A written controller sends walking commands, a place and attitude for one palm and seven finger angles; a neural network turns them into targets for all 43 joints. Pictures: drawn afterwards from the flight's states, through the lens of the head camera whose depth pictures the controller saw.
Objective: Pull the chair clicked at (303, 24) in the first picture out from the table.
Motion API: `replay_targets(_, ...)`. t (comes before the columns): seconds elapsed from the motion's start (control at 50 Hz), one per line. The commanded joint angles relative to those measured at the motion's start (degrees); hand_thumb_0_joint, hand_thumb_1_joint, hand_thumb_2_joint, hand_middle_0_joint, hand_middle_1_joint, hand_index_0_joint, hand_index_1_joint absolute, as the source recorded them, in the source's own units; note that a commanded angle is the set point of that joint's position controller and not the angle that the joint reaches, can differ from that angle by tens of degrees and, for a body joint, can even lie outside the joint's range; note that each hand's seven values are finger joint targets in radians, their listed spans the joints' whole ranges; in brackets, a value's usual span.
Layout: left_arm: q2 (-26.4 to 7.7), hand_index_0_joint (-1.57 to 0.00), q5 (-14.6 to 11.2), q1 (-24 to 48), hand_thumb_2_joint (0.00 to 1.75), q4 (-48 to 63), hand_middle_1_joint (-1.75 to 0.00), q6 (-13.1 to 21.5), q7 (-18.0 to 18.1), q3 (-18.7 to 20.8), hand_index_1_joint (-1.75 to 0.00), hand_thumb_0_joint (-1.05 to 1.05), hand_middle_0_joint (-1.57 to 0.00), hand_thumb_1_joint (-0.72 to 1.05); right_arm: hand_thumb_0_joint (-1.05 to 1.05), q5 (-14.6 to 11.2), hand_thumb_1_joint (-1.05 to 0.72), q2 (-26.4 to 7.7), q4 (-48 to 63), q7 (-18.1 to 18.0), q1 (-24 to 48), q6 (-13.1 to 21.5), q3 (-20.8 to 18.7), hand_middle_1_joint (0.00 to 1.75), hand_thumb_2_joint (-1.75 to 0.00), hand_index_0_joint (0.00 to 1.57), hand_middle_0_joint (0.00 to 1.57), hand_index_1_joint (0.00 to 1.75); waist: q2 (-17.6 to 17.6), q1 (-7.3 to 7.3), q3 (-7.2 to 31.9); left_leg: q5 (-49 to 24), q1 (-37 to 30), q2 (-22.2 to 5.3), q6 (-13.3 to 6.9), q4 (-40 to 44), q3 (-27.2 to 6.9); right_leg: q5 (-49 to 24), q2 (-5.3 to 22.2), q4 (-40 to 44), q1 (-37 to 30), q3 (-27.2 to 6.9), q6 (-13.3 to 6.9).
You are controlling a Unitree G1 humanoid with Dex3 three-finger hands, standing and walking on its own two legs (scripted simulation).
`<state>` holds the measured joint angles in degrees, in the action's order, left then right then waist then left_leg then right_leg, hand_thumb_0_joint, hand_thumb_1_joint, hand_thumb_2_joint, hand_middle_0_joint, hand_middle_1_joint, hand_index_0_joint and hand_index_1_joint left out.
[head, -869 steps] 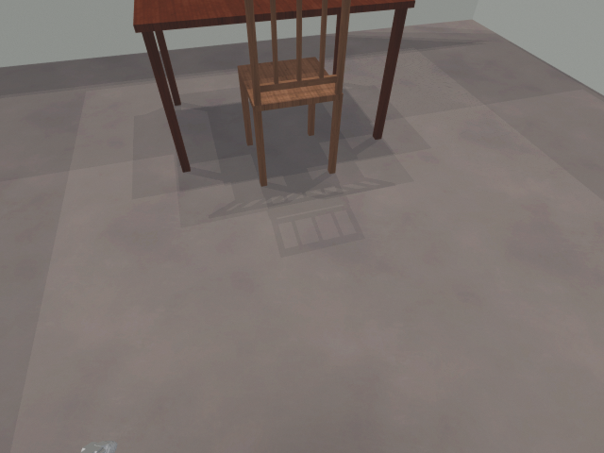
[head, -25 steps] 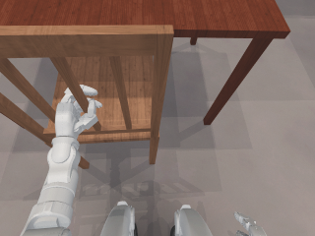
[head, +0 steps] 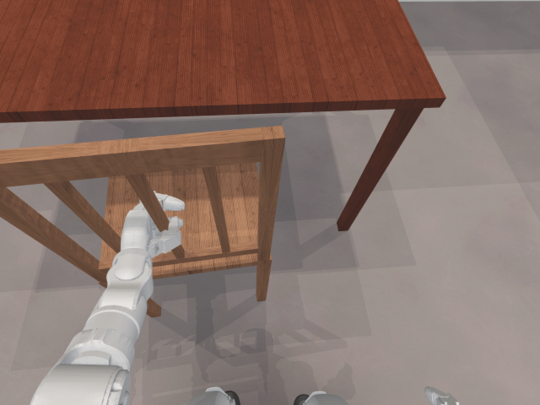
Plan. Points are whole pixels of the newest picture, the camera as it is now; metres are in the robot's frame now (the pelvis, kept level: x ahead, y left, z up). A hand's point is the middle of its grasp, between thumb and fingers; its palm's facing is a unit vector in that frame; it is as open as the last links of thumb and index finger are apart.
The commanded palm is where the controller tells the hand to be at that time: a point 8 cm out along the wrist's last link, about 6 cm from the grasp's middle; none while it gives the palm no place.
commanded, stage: step backward, pulling the chair out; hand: left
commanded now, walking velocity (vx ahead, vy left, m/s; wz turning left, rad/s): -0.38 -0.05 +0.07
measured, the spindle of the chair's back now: (162, 222) +0.40 +0.18 -0.06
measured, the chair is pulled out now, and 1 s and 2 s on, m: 0.04 0.18 0.29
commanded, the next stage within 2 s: none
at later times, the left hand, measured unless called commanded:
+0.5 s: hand (188, 293) +0.28 +0.12 -0.06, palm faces +0.07 -0.98 -0.16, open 4.9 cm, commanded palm +0.27 +0.17 -0.06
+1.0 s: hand (185, 315) +0.25 +0.12 -0.06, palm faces +0.08 -0.98 -0.18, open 5.0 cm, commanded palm +0.23 +0.17 -0.06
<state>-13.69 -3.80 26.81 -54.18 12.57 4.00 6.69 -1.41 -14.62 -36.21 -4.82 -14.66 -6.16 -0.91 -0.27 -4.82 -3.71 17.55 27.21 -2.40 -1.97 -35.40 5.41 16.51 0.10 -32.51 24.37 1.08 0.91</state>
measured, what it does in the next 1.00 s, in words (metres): walks backwards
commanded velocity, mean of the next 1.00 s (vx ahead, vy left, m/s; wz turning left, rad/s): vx -0.38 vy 0.01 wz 0.07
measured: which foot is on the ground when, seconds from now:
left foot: down 0.00-0.84, up 0.86-1.00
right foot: down 0.00-1.00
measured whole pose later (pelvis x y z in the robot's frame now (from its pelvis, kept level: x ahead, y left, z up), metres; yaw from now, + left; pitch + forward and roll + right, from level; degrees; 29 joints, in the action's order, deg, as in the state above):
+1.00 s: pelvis -0.11 -0.01 -0.01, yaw +3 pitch +3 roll +0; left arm -8.1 -2.4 28.3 -60.3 12.6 7.1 2.4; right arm -1.7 -15.8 -45.4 -6.2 -13.1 3.5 -0.4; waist -0.9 -4.1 -6.2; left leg 20.5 22.8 0.4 1.5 -39.2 -1.6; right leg 10.1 3.3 -34.3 26.9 2.9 0.3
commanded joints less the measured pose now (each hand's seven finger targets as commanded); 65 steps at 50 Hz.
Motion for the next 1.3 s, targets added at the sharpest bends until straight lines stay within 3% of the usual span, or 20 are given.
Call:
replay_targets(0.0,-9.1,-0.5,2.7,7.3,0.9,11.5,-1.45,3.4,0.7,0.6,-1.45,0.0,-0.5,0.9,0.0,0.4,-0.9,-7.6,4.6,-0.7,-3.4,1.5,-2.5,0.3,-0.9,0.2,0.2,0.3,-8.8,2.01,28.6,-52.0,-23.9,-9.5,1.0,0.8,-9.2,-29.7,4.4,0.3,-8.1,-2.6,-1.6)
replay_targets(0.1,-10.3,-0.5,2.7,7.6,0.9,12.0,-1.45,3.6,1.4,1.0,-1.45,0.0,-0.5,0.9,0.0,0.0,-0.9,-7.8,4.0,-1.4,-3.5,1.7,-2.7,0.3,-0.9,0.2,0.2,0.3,-7.1,1.63,30.3,-45.5,-21.8,-8.8,1.8,1.1,-7.7,-37.4,6.2,0.4,-11.6,-3.8,-2.1)
replay_targets(0.3,-10.7,-0.5,2.1,11.0,0.9,9.3,-1.45,3.4,2.2,-0.7,-1.45,0.0,-0.5,0.9,0.0,-0.8,-0.9,-7.8,2.5,-2.6,-1.5,4.0,-2.5,0.3,-0.9,0.2,0.2,0.3,-5.5,1.66,27.0,-23.3,-14.6,-6.1,2.0,3.1,-6.7,-29.2,7.4,2.9,-10.5,-4.9,-1.8)
replay_targets(0.52,-7.3,-0.5,1.6,16.2,0.9,5.4,-1.45,4.4,3.1,-4.5,-1.45,0.0,-0.5,0.9,0.0,-1.3,-0.9,-8.2,0.5,-3.0,-0.1,8.2,-2.1,0.3,-0.9,0.2,0.2,0.3,-4.2,2.17,18.2,1.6,-12.0,-5.4,0.6,9.1,-9.5,5.4,5.8,8.2,-1.4,-5.0,-1.1)
replay_targets(0.6,-6.7,-0.5,1.6,17.6,0.9,5.5,-1.45,4.8,3.2,-4.6,-1.45,0.0,-0.5,0.9,0.0,-1.1,-0.9,-8.7,0.2,-3.2,0.1,9.8,-2.0,0.3,-0.9,0.2,0.2,0.3,-6.5,2.79,17.9,5.6,-9.9,-8.3,-1.1,13.3,-13.6,7.9,3.3,2.5,-1.9,-3.4,-1.0)
replay_targets(0.66,-5.1,-0.5,1.4,18.8,0.9,5.5,-1.45,4.7,3.0,-5.4,-1.45,0.0,-0.5,0.9,0.0,-0.6,-0.9,-8.1,-0.4,-3.1,0.2,10.5,-1.8,0.3,-0.9,0.2,0.2,0.3,-7.0,3.01,18.7,-0.1,-9.3,-10.6,-2.5,12.6,-15.5,3.4,2.6,-2.4,-3.9,-3.2,-1.3)
replay_targets(0.74,-5.8,-0.5,1.8,18.6,0.9,4.9,-1.45,4.2,2.9,-5.0,-1.45,0.0,-0.5,0.9,0.0,-0.3,-0.9,-7.7,-0.8,-2.9,0.7,11.1,-1.8,0.3,-0.9,0.2,0.2,0.3,-4.7,3.36,17.3,3.0,-4.2,-8.8,-1.5,9.5,-12.7,5.1,4.8,0.3,-6.4,-5.8,-1.8)
replay_targets(0.78,-7.3,-0.5,2.1,17.9,0.9,3.9,-1.45,4.4,3.3,-4.0,-1.45,0.0,-0.5,0.9,0.0,-0.3,-0.9,-7.6,-1.0,-2.8,0.1,11.5,-2.1,0.3,-0.9,0.2,0.2,0.3,1.5,3.16,15.6,11.2,-3.1,-4.1,0.6,3.1,-9.4,12.9,9.4,8.3,-2.7,-11.8,-3.8)
replay_targets(0.82,-8.8,-0.5,2.6,16.6,0.9,2.2,-1.45,4.1,4.1,-3.3,-1.45,0.0,-0.5,0.9,0.0,-0.6,-0.9,-7.6,-2.8,-2.5,-1.2,11.5,-2.5,0.3,-0.9,0.2,0.2,0.3,7.9,2.93,17.5,7.7,-7.7,1.3,3.5,-10.4,-6.1,13.1,18.7,17.3,-0.3,-20.2,-7.7)
replay_targets(0.86,-8.1,-0.5,2.9,16.8,0.9,1.9,-1.45,3.6,4.1,-3.1,-1.45,0.0,-0.5,0.9,0.0,-0.1,-0.9,-7.0,-3.5,-2.0,0.7,11.6,-2.0,0.3,-0.9,0.2,0.2,0.3,8.5,3.66,18.8,9.4,-3.3,2.4,3.8,-17.2,-8.7,-6.1,21.5,14.7,-7.8,-18.7,-10.0)
replay_targets(0.9,-8.5,-0.5,2.8,17.4,0.9,2.5,-1.45,2.8,4.0,-2.2,-1.45,0.0,-0.5,0.9,0.0,-0.1,-0.9,-7.6,-3.9,-2.0,0.7,11.7,-1.9,0.3,-0.9,0.2,0.2,0.3,7.5,3.24,20.0,9.9,-2.7,1.0,3.8,-12.6,-11.1,-21.7,21.6,9.3,-13.4,-14.7,-9.8)
replay_targets(0.94,-6.9,-0.5,2.6,17.6,0.9,3.7,-1.45,2.5,3.7,-3.0,-1.45,0.0,-0.5,0.9,0.0,-0.1,-0.9,-7.5,-4.8,-2.3,0.2,11.5,-1.3,0.3,-0.9,0.2,0.2,0.3,6.5,2.52,20.5,3.5,-6.5,0.2,3.7,0.6,-10.0,-29.9,18.0,4.6,-15.5,-9.1,-6.6)
replay_targets(1.0,-3.9,-0.5,2.1,17.5,0.9,5.6,-1.45,2.1,2.9,-5.5,-1.45,0.0,-0.5,0.9,0.0,-0.3,-0.9,-10.0,-2.2,-2.8,0.3,10.1,-2.9,0.3,-0.9,0.2,0.2,0.3,-2.2,3.39,21.4,-28.9,-13.4,-8.5,0.0,8.1,-15.1,-24.5,6.4,-2.3,-11.4,-2.2,-0.5)
replay_targets(1.08,-0.9,-0.5,2.9,18.8,0.9,9.6,-1.45,2.5,1.7,-6.7,-1.45,0.0,-0.5,0.9,0.0,1.3,-0.9,-7.1,-0.2,-1.7,1.3,8.3,-2.5,0.3,-0.9,0.2,0.2,0.3,-11.1,3.24,21.4,-38.9,-14.9,-13.1,-2.7,7.7,-17.7,-3.6,3.4,-10.8,-7.3,-1.4,-0.8)
replay_targets(1.12,-0.5,-0.5,3.0,17.6,0.9,9.9,-1.45,2.8,1.5,-6.4,-1.45,0.0,-0.5,0.9,0.0,1.5,-0.9,-7.1,-0.4,-1.0,0.2,8.3,-2.9,0.3,-0.9,0.2,0.2,0.3,-9.3,3.15,22.0,-46.7,-19.9,-13.6,-3.0,4.0,-17.4,-5.1,2.9,-7.0,-6.2,-2.0,-1.4)
replay_targets(1.16,-1.0,-0.5,3.7,18.2,0.9,10.9,-1.45,3.8,1.4,-6.4,-1.45,0.0,-0.5,0.9,0.0,1.4,-0.9,-6.9,-0.6,-0.3,-1.1,8.4,-3.0,0.3,-0.9,0.2,0.2,0.3,-8.7,2.13,24.0,-51.4,-22.3,-11.9,-1.2,-0.1,-14.7,-19.8,4.0,-1.3,-9.7,-2.8,-1.7)
replay_targets(1.2,-4.7,-0.5,3.6,16.5,0.9,10.1,-1.45,4.0,1.7,-3.8,-1.45,0.0,-0.5,0.9,0.0,0.7,-0.9,-7.3,-0.3,-0.8,-1.5,8.0,-3.4,0.3,-0.9,0.2,0.2,0.3,-2.1,1.59,26.8,-42.1,-16.5,-8.8,2.1,-2.1,-11.4,-39.5,6.9,0.4,-18.2,-4.2,-2.9)
replay_targets(1.24,-6.4,-0.5,3.3,15.1,0.9,9.7,-1.45,4.2,1.8,-2.9,-1.45,0.0,-0.5,0.9,0.0,0.2,-0.9,-6.6,0.5,-1.5,-0.1,7.7,-3.4,0.3,-0.9,0.2,0.2,0.3,4.0,1.98,27.9,-8.7,-7.9,-2.1,5.0,-8.7,-7.2,-50.9,15.4,2.8,-23.1,-11.5,-7.2)
replay_targets(1.26,-7.2,-0.5,3.4,14.1,0.9,8.9,-1.45,3.8,1.8,-2.4,-1.45,0.0,-0.5,0.9,0.0,0.2,-0.9,-6.3,0.6,-1.8,1.4,7.8,-3.0,0.3,-0.9,0.2,0.2,0.3,5.9,2.76,27.3,8.2,-4.1,0.4,5.1,-11.7,-8.0,-51.7,19.1,5.0,-23.3,-14.1,-8.9)
replay_targets(1.28,-7.9,-0.5,3.3,13.3,0.9,8.5,-1.45,2.8,1.9,-2.1,-1.45,0.0,-0.5,0.9,0.0,0.1,-0.9,-6.3,1.0,-2.0,2.7,7.8,-2.7,0.3,-0.9,0.2,0.2,0.3,6.8,3.58,26.1,13.1,-2.3,1.0,4.9,-14.2,-9.4,-46.3,21.3,6.2,-21.7,-14.7,-9.6)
